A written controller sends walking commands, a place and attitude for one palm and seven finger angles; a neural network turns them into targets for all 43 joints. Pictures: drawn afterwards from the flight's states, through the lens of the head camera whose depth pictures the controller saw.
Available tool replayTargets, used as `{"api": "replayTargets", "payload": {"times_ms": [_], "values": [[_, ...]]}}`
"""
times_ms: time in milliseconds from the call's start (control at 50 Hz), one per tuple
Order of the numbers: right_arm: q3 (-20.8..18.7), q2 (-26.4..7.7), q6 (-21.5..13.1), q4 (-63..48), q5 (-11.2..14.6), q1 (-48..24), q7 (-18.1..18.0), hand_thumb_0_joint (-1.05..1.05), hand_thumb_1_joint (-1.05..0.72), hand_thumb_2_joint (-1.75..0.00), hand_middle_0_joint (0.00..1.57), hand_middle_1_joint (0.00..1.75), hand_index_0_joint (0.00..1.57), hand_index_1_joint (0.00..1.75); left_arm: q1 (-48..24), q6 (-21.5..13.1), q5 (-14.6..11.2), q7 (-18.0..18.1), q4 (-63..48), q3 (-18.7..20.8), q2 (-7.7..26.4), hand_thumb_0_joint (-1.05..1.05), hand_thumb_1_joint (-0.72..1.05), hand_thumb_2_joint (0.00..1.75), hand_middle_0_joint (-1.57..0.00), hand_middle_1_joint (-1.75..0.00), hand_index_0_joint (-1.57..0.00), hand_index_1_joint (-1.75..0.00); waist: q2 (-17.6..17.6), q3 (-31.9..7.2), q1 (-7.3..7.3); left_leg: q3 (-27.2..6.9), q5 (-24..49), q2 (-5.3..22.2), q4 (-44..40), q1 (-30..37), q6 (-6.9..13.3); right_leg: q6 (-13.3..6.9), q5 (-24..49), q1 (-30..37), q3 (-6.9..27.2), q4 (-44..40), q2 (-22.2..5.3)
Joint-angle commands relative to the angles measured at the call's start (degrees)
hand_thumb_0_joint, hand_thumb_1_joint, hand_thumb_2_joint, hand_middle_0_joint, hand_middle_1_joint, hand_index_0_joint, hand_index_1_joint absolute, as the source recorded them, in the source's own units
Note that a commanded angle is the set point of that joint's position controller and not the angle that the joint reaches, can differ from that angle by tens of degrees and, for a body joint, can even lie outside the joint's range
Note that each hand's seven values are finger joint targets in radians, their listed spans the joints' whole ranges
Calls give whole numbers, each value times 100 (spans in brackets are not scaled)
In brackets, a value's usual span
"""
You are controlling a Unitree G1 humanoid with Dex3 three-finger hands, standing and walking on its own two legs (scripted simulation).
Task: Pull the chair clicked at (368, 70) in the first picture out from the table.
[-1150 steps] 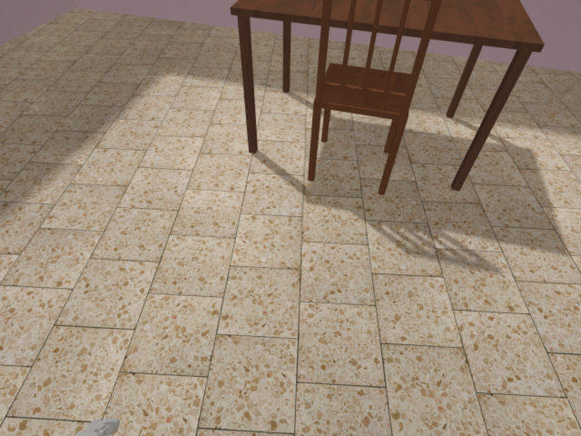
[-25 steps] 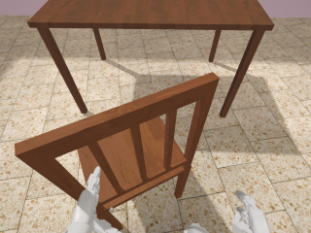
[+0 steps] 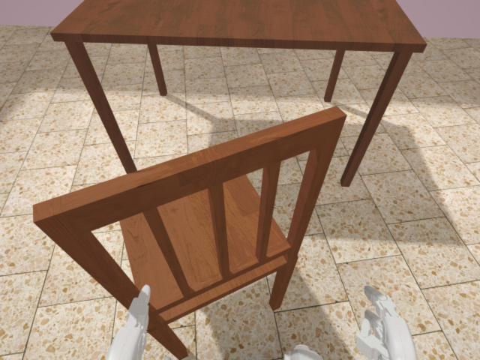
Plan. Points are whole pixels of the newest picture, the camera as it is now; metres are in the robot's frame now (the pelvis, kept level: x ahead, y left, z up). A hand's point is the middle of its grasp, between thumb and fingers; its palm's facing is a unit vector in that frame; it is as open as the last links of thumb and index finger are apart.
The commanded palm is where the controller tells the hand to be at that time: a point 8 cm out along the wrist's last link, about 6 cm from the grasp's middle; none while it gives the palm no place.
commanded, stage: draw the hand back to the body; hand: left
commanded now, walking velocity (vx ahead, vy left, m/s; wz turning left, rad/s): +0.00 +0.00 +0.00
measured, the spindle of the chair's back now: (220, 238) +0.33 +0.05 +0.01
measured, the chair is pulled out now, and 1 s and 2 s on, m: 0.60 0.58 0.58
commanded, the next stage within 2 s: step back with the hand held close in 1.64 s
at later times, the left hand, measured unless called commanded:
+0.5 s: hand out of the picture +0.13 +0.14 +0.06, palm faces -0.05 -0.99 -0.09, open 17.2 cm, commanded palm +0.11 +0.22 +0.10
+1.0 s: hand (46, 322) +0.16 +0.22 +0.14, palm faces +0.29 -0.83 -0.47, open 11.7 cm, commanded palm +0.13 +0.26 +0.20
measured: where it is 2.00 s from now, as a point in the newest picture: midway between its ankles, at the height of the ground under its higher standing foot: outside the picture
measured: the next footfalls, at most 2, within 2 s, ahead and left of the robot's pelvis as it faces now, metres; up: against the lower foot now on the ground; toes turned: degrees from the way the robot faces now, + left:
none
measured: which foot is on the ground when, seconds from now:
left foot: down 0.00-1.00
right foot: down 0.00-1.00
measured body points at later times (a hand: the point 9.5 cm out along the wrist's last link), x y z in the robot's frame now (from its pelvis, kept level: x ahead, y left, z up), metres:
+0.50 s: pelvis -0.02 +0.00 -0.02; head +0.02 -0.01 +0.43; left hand +0.13 +0.20 +0.07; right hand +0.17 -0.23 -0.09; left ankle -0.03 +0.14 -0.67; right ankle +0.04 -0.14 -0.67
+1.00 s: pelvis +0.00 -0.01 +0.04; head -0.01 -0.04 +0.49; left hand +0.14 +0.26 +0.16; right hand +0.18 -0.25 -0.03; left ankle -0.03 +0.14 -0.67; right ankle +0.04 -0.14 -0.67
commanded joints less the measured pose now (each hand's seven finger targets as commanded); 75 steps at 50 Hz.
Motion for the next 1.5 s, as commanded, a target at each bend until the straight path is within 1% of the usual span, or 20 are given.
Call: {"api": "replayTargets", "payload": {"times_ms": [0, 40, 60, 100, 180, 340, 420, 540, 560, 580, 620, 680, 760, 880, 920, 1060, 1180, 1240, 1300, 1480], "values": [[-309, -569, -370, -1063, 16, -453, -78, 0, -90, -90, 20, 30, 20, 30, 561, -489, 66, 17, -1454, 103, 283, 0, -55, 20, 0, 0, 0, 0, -183, -583, 0, 152, 1313, -348, -869, -257, 285, -193, 572, 1064, -75, -820, 316], [-335, -555, -377, -1064, 27, -460, -84, 0, -90, -90, 20, 30, 20, 30, 740, -561, 45, -24, -1534, 101, 281, 0, -55, 20, 0, 0, 0, 0, -215, -623, -7, 152, 1344, -349, -802, -279, 286, -182, 635, 1038, -81, -783, 317], [-314, -518, -550, -990, 37, -445, -82, 0, -90, -90, 20, 30, 20, 30, 251, -1218, -726, -165, -2186, 185, -134, 0, -55, 20, 0, 0, 0, 0, -484, -544, -73, 94, 1412, -401, -578, -410, 260, -176, 774, 842, -187, -694, 360], [-344, -545, -690, -781, 39, -444, -95, 0, -90, -90, 20, 30, 20, 30, 390, -1724, -748, -276, -2123, 542, 314, 0, -55, 20, 0, 0, 0, 0, -288, -814, 41, 128, 1411, -406, -511, -427, 258, -217, 710, 938, -114, -582, 365], [-416, -485, -805, -613, 96, -414, -35, 0, -90, -90, 20, 30, 20, 30, 477, -2400, -973, -496, -2391, 919, 566, 0, -55, 20, 0, 0, 0, 0, 114, -920, 126, 114, 1573, -381, -445, -393, 217, -252, 811, 900, -110, -386, 374], [-487, -370, -810, -488, 185, -710, 155, 0, -90, -90, 20, 30, 20, 30, 421, -3487, -1300, -995, -2666, 1418, 887, 0, -55, 20, 0, 0, 0, 0, 60, -916, 217, 124, 1388, -329, -334, -646, 191, -258, 588, 1000, 34, -322, 383], [-429, -393, -833, -518, 274, -785, 96, 0, -90, -90, 20, 30, 20, 30, 315, -3277, -1544, -1032, -2871, 1794, 1110, 0, -55, 20, 0, 0, 0, 0, 238, -894, 213, 116, 1124, -323, -616, -383, 204, -229, 175, 1238, 42, -671, 370], [-315, -436, -984, -424, 345, -816, -88, 0, -90, -90, 20, 30, 20, 30, -36, -2824, -1827, -1052, -2695, 2275, 1296, 0, -37, 29, -2, -4, -2, -4, -202, -452, 152, 83, 569, -323, -924, -221, 219, -138, -787, 1383, 133, -1351, 344], [-353, -458, -739, -589, 194, -630, -272, 0, -90, -90, 20, 30, 20, 30, 369, -2017, -778, -239, -2489, 2664, 2369, 0, -33, 31, -3, -5, -3, -5, 207, -718, 505, 224, 438, -71, -1287, 143, 151, -259, -871, 1807, 453, -1548, 120], [-282, -373, -684, -680, 168, -644, -330, 0, -90, -90, 20, 30, 20, 30, 417, -1626, -683, 113, -2718, 2507, 1957, 0, -30, 32, -4, -5, -4, -5, 257, -350, 388, 221, 334, -149, -1474, 239, 153, -239, -828, 1805, 279, -1698, 126], [-231, -365, -641, -661, 137, -546, -394, 0, -90, -90, 20, 30, 20, 30, 219, -1318, -583, 374, -2937, 2282, 1683, 0, -22, 36, -4, -7, -4, -7, 381, -123, 299, 206, 399, -119, -1656, 417, 158, -237, -555, 1870, 132, -1683, 144], [-175, -387, -574, -561, 115, -643, -464, 0, -90, -90, 20, 30, 20, 30, 45, -1014, -504, 608, -2714, 2459, 1860, 0, -12, 41, -6, -9, -6, -9, -22, 235, 332, 179, 596, -81, -1863, 622, 180, -226, -456, 2151, 88, -1977, 177], [-141, -429, -689, -442, 71, -666, -491, 0, -90, -90, 20, 30, 20, 30, -355, -982, -445, 747, -2656, 2661, 2022, 0, 3, 48, -8, -12, -8, -12, -149, 552, 339, 233, 665, -64, -2114, 1137, 221, -198, -479, 2344, 152, -2393, 142], [-105, -512, -1021, -162, 54, -791, -443, 0, -90, -90, 20, 30, 20, 30, -925, -1133, -376, 854, -2874, 3108, 2431, 0, 25, 58, -11, -16, -11, -16, 513, 572, 442, 231, 1025, -118, -2543, 1862, 215, -242, -10, 2854, 190, -2775, 125], [-87, -509, -1130, -77, 33, -805, -406, 0, -90, -90, 20, 30, 20, 30, -1006, -1186, -378, 857, -3005, 3111, 2370, 0, 32, 62, -12, -18, -12, -18, 600, 540, 437, 213, 1249, -115, -2732, 2063, 200, -236, 357, 3039, 104, -2728, 147], [-148, -596, -1320, 234, -8, -900, -307, 0, -90, -90, 20, 30, 20, 30, -1498, -1336, -395, 809, -2657, 3361, 2368, 0, 57, 74, -16, -23, -16, -23, 126, 695, 425, 249, 1676, -88, -3020, 2548, 236, -178, 936, 3312, 113, -3010, 167], [-178, -597, -1297, 430, -18, -1082, -170, 0, -90, -90, 20, 30, 20, 30, -1683, -1422, -427, 728, -2142, 3694, 2367, 0, 79, 85, -19, -28, -19, -28, 170, 739, 500, 259, 2133, -86, -3323, 2750, 236, -190, 1531, 3726, 118, -3127, 175], [-224, -582, -1132, 481, -25, -1105, -90, 0, -90, -90, 20, 30, 20, 30, -1570, -1437, -486, 662, -1731, 3812, 2257, 0, 90, 90, -20, -30, -20, -30, -188, 778, 514, 319, 2472, -36, -3446, 2791, 252, -155, 1969, 3903, 57, -3117, 170], [-265, -561, -884, 487, 8, -1157, 2, 0, -90, -90, 20, 30, 20, 30, -1100, -1369, -522, 511, -1126, 3491, 1767, 0, 90, 90, -20, -30, -20, -30, -444, 1006, 490, 361, 2650, -18, -3528, 2726, 266, -140, 2166, 3940, 40, -3229, 195], [-255, -574, -892, 349, -72, -1247, -26, 0, -90, -90, 20, 30, 20, 30, -1559, -1506, -427, 629, -2845, 3945, 2590, 0, 90, 90, -20, -30, -20, -30, 539, 66, 559, 310, 3284, -20, -3654, 3296, 216, -218, 2607, 4435, 58, -3236, 186]]}}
